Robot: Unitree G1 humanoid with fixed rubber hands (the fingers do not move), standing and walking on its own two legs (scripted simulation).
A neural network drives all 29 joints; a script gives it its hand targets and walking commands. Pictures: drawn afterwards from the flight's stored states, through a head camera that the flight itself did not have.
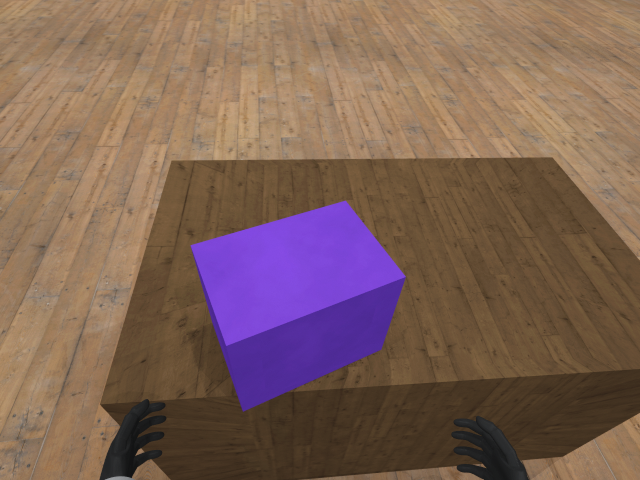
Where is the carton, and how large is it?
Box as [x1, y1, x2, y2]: [191, 201, 405, 411]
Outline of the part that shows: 345,201 191,245 211,319 243,411 381,348 405,276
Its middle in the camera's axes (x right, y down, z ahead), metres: -0.04 +0.10 +0.64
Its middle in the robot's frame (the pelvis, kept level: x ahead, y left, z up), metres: +0.42 +0.04 -0.06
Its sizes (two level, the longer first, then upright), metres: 0.259 0.178 0.211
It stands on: a pedestal, 0.60 m high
